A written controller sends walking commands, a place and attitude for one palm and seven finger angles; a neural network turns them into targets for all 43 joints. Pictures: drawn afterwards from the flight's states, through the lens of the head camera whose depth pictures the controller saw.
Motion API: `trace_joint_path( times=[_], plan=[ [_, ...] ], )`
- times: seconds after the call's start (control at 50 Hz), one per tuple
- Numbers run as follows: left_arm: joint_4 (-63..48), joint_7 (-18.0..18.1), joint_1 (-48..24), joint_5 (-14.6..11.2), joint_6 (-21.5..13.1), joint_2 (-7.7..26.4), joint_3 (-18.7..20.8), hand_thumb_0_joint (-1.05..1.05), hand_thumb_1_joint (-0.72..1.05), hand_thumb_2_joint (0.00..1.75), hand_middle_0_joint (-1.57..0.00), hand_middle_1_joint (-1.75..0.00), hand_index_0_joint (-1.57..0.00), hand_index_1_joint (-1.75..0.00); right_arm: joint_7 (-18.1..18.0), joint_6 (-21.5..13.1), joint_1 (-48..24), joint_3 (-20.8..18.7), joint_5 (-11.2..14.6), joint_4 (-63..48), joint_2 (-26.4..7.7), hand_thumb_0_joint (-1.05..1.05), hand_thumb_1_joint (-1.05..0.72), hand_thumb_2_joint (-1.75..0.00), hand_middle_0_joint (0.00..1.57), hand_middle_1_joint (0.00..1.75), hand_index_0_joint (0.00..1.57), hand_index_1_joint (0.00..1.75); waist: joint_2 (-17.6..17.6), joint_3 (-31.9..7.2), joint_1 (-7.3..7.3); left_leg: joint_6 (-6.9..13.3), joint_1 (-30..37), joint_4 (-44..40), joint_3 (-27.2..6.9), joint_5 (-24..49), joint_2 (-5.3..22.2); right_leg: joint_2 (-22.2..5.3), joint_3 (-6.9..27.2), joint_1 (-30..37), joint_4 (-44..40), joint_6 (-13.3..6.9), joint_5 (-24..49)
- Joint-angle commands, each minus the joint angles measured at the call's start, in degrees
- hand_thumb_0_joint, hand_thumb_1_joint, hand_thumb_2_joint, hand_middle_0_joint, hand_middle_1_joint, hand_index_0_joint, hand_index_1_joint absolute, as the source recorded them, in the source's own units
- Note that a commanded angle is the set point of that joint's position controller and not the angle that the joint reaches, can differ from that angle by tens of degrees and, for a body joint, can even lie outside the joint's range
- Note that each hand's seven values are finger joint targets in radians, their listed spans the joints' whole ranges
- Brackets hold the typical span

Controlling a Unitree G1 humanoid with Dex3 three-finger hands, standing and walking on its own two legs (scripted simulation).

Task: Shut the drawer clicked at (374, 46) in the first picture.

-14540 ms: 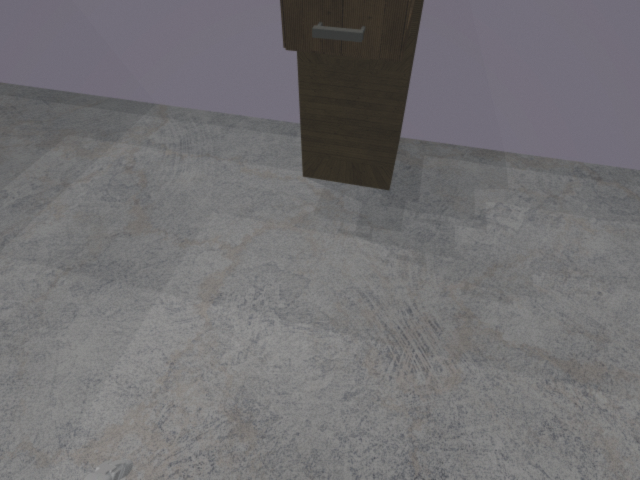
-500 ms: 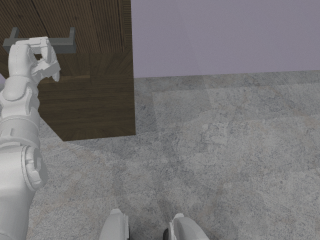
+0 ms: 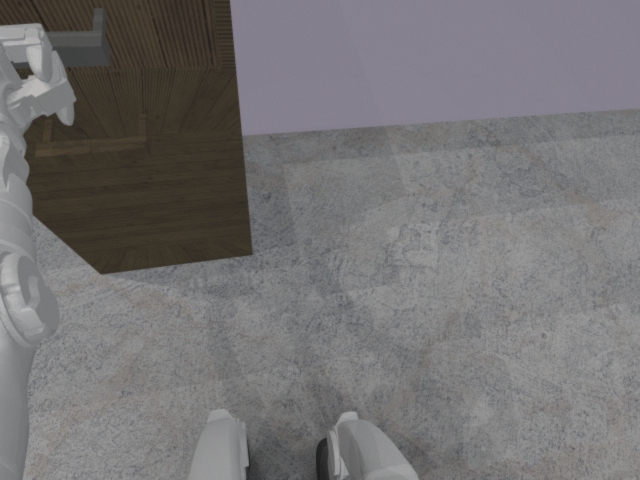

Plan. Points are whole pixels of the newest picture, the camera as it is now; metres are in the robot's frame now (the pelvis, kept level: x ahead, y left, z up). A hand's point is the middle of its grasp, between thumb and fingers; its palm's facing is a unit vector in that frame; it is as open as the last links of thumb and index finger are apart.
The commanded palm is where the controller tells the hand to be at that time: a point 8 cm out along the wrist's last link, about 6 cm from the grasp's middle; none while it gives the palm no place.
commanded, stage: push the drawer shut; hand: left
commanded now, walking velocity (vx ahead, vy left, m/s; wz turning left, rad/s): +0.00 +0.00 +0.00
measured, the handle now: (34, 34) +0.62 +0.27 +0.10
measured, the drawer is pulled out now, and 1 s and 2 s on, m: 0.00 0.00 0.00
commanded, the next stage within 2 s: pull the fist back off the drawer in 0.34 s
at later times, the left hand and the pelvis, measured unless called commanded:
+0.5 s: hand (49, 82) +0.55 +0.24 +0.11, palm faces +0.05 -1.00 -0.04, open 3.0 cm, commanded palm +0.58 +0.27 +0.11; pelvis -0.01 +0.01 +0.00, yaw +0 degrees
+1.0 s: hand (61, 86) +0.54 +0.23 +0.11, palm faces +0.08 -1.00 -0.01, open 3.1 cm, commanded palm +0.51 +0.27 +0.11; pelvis +0.00 +0.02 +0.01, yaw -1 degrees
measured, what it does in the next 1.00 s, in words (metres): stands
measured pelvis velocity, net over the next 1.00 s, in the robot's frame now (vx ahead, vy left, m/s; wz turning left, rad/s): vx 0.00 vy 0.02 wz -0.02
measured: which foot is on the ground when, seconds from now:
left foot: down 0.00-1.00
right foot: down 0.00-1.00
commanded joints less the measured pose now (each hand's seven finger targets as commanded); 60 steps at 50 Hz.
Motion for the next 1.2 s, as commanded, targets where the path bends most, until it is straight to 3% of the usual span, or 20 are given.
trace_joint_path(
  times=[0.0, 0.14, 0.24, 0.28, 0.38, 0.4, 0.44, 0.46, 0.5, 0.62, 0.66, 0.82, 0.84, 0.88, 0.94, 1.02, 1.12, 1.16, 1.18],
  plan=[
    [-14.7, 1.1, -34.6, -1.6, -2.6, 13.9, 0.6, 0.00, 0.90, 0.90, -1.40, -1.60, -1.40, -1.60, -1.4, -1.1, 11.4, -3.6, 0.5, -1.3, -11.7, 0.00, -0.90, -0.90, 0.20, 0.30, 0.20, 0.30, 10.6, -25.5, -5.31, 3.2, 26.9, -4.9, -1.4, 6.5, -1.1, 1.2, 4.4, 0.5, -10.2, 1.1, 7.0],
    [-16.3, 0.8, -36.0, -2.8, -2.6, 13.0, 0.0, 0.00, 0.90, 0.90, -1.40, -1.60, -1.40, -1.60, -1.9, -2.6, 11.2, -3.5, 0.4, -0.7, -12.1, 0.00, -0.90, -0.90, 0.20, 0.30, 0.20, 0.30, 13.0, -26.4, -5.75, 3.0, 29.6, -5.4, -2.3, 5.7, -0.5, 1.1, 3.7, -2.2, -9.8, 0.9, 6.0],
    [-15.0, 1.0, -35.3, -2.9, -2.0, 14.2, 0.7, 0.00, 0.90, 0.90, -1.40, -1.60, -1.40, -1.60, -2.1, -3.1, 11.2, -3.2, 0.5, -0.7, -12.5, 0.00, -0.90, -0.90, 0.20, 0.30, 0.20, 0.30, 11.7, -25.3, -5.66, 3.0, 28.3, -6.0, -2.4, 3.9, -0.5, 1.1, 3.5, -1.9, -10.0, 1.0, 4.8],
    [-14.8, 1.2, -35.4, -2.9, -1.8, 12.1, -0.7, 0.00, 0.90, 0.90, -1.40, -1.60, -1.40, -1.60, -2.1, -3.3, 10.8, -3.3, 0.6, -0.6, -12.4, 0.00, -0.90, -0.90, 0.20, 0.30, 0.20, 0.30, 12.4, -24.3, -5.96, 2.7, 29.5, -6.6, -2.7, 2.9, -0.4, 1.0, 3.2, -3.7, -10.2, 1.0, 4.2],
    [-15.2, 1.6, -35.8, -2.7, -1.9, 12.4, -0.6, 0.00, 0.90, 0.90, -1.40, -1.60, -1.40, -1.60, -2.1, -3.5, 11.1, -3.3, 0.4, -0.6, -12.7, 0.00, -0.90, -0.90, 0.20, 0.30, 0.20, 0.30, 12.2, -25.1, -6.05, 2.6, 30.7, -6.9, -3.5, 2.9, -0.3, 0.9, 2.8, -4.7, -9.7, 0.9, 4.2],
    [-15.3, 1.7, -36.0, -2.8, -1.9, 11.6, -0.9, 0.00, 0.90, 0.90, -1.40, -1.60, -1.40, -1.60, -2.1, -3.7, 11.1, -3.2, 0.3, -0.5, -12.6, 0.00, -0.90, -0.90, 0.20, 0.30, 0.20, 0.30, 12.8, -24.5, -6.04, 2.6, 30.8, -7.1, -3.5, 2.8, -0.3, 0.9, 2.8, -4.8, -9.8, 0.9, 4.3],
    [-15.7, 2.0, -36.1, -2.8, -2.2, 13.9, 1.0, 0.00, 0.90, 0.90, -1.40, -1.60, -1.40, -1.60, -2.1, -3.6, 11.6, -3.2, 0.1, -0.5, -12.9, 0.00, -0.90, -0.90, 0.20, 0.30, 0.20, 0.30, 12.2, -26.1, -5.63, 2.6, 31.1, -7.0, -3.9, 3.5, -0.4, 0.9, 2.6, -4.0, -9.4, 0.7, 4.6],
    [-15.9, 2.0, -36.6, -2.5, -2.2, 11.9, -0.3, 0.00, 0.90, 0.90, -1.40, -1.60, -1.40, -1.60, -1.9, -3.5, 11.6, -3.4, 0.2, -0.7, -12.6, 0.00, -0.90, -0.90, 0.20, 0.30, 0.20, 0.30, 12.8, -26.5, -5.86, 2.5, 32.0, -7.0, -3.8, 3.9, -0.5, 0.9, 2.5, -4.9, -9.3, 0.7, 4.7],
    [-15.3, 2.2, -36.3, -2.4, -2.0, 11.5, -0.2, 0.00, 0.90, 0.90, -1.40, -1.60, -1.40, -1.60, -1.7, -3.3, 11.6, -3.5, -0.1, -0.6, -12.6, 0.00, -0.90, -0.90, 0.20, 0.30, 0.20, 0.30, 13.1, -24.8, -5.82, 2.2, 32.4, -7.3, -4.2, 3.4, -0.4, 0.9, 2.2, -5.8, -9.3, 0.6, 4.7],
    [-15.5, 2.8, -36.2, -1.4, -2.4, 11.3, 0.8, 0.00, 0.90, 0.90, -1.40, -1.60, -1.40, -1.60, -0.9, -2.3, 12.3, -3.9, -0.7, -1.1, -12.3, 0.00, -0.90, -0.90, 0.20, 0.30, 0.20, 0.30, 12.3, -25.7, -5.13, 2.0, 33.0, -7.1, -4.6, 4.5, -1.0, 1.1, 1.8, -5.2, -8.9, 0.3, 5.1],
    [-17.2, 2.8, -36.5, -1.1, -3.1, 10.9, 1.2, 0.00, 0.90, 0.90, -1.40, -1.60, -1.40, -1.60, -0.4, -1.9, 12.5, -4.2, -1.1, -1.1, -12.2, 0.00, -0.90, -0.90, 0.20, 0.30, 0.20, 0.30, 14.3, -28.0, -4.50, 1.8, 35.6, -6.8, -4.9, 6.9, -1.2, 1.2, 1.6, -5.7, -8.5, -0.1, 6.2],
    [-18.0, 2.9, -26.3, -1.5, -3.4, 9.1, 2.6, 0.00, 0.90, 0.90, -1.40, -1.60, -1.40, -1.60, 0.7, 0.2, 11.6, -4.8, -0.9, -2.7, -11.5, 0.00, -0.90, -0.90, 0.20, 0.30, 0.20, 0.30, 11.1, -26.6, -1.78, 1.9, 35.3, -7.8, -3.5, 7.9, -1.5, 1.7, 1.7, -1.5, -9.9, -0.1, 6.8],
    [-18.6, 3.0, -25.5, -1.5, -3.7, 9.8, 3.2, 0.00, 0.90, 0.90, -1.40, -1.60, -1.40, -1.60, 0.7, 0.4, 11.5, -4.9, -0.9, -2.9, -11.5, 0.00, -0.90, -0.90, 0.20, 0.30, 0.20, 0.30, 11.6, -26.9, -1.29, 1.8, 35.6, -7.8, -3.4, 8.7, -1.6, 1.6, 1.7, -0.8, -9.7, -0.3, 7.3],
    [-18.4, 3.1, -23.2, -1.7, -3.6, 10.5, 4.1, 0.00, 0.90, 0.90, -1.40, -1.60, -1.40, -1.60, 0.8, 0.8, 11.0, -4.8, -0.7, -3.4, -11.4, 0.00, -0.90, -0.90, 0.20, 0.30, 0.20, 0.30, 9.4, -26.1, -0.79, 2.1, 34.0, -8.1, -2.7, 8.6, -1.6, 1.7, 1.9, 1.1, -10.2, 0.1, 7.5],
    [-20.5, 2.7, -17.6, -2.1, -4.4, 11.2, 5.8, 0.00, 0.90, 0.90, -1.40, -1.60, -1.40, -1.60, 0.9, 1.5, 10.5, -5.1, -0.4, -4.5, -11.0, 0.00, -0.90, -0.90, 0.20, 0.30, 0.20, 0.30, 8.7, -27.5, 1.17, 2.2, 34.2, -8.0, -1.5, 12.0, -1.8, 1.9, 2.4, 5.1, -10.5, 0.0, 10.3],
    [-21.4, 2.1, -12.2, -2.8, -4.7, 9.3, 5.1, 0.00, 0.90, 0.90, -1.40, -1.60, -1.40, -1.60, 0.9, 2.3, 9.3, -5.4, 0.3, -5.4, -10.5, 0.00, -0.90, -0.90, 0.20, 0.30, 0.20, 0.30, 7.2, -25.4, 2.18, 2.3, 32.7, -8.4, -0.2, 13.4, -2.0, 2.0, 2.7, 7.9, -10.9, 0.3, 12.9],
    [-22.7, 1.7, -12.6, -3.4, -5.6, 9.8, 5.8, 0.00, 0.90, 0.90, -1.40, -1.60, -1.40, -1.60, 0.5, 3.0, 8.9, -5.7, 0.7, -5.0, -10.3, 0.00, -0.90, -0.90, 0.20, 0.30, 0.20, 0.30, 5.9, -25.1, 1.52, 2.6, 32.7, -7.9, 0.5, 16.1, -2.3, 1.8, 3.5, 9.9, -10.9, 0.7, 17.3],
    [-24.5, 1.3, -11.8, -3.4, -6.4, 10.7, 6.8, 0.00, 0.90, 0.90, -1.40, -1.60, -1.40, -1.60, 0.4, 3.1, 8.9, -6.0, 0.7, -5.0, -10.2, 0.00, -0.90, -0.90, 0.20, 0.30, 0.20, 0.30, 7.8, -27.6, 2.38, 2.4, 35.1, -7.5, 0.5, 19.7, -2.3, 1.8, 3.6, 10.5, -10.1, 0.5, 20.2],
    [-24.5, 0.9, -11.4, -3.5, -6.4, 8.8, 5.2, 0.00, 0.90, 0.90, -1.40, -1.60, -1.40, -1.60, 0.5, 3.2, 8.6, -6.0, 0.8, -4.9, -10.0, 0.00, -0.90, -0.90, 0.20, 0.30, 0.20, 0.30, 8.5, -27.0, 2.07, 2.3, 35.9, -7.4, 0.5, 20.6, -2.3, 1.8, 3.5, 9.8, -10.1, 0.4, 20.7]
  ],
)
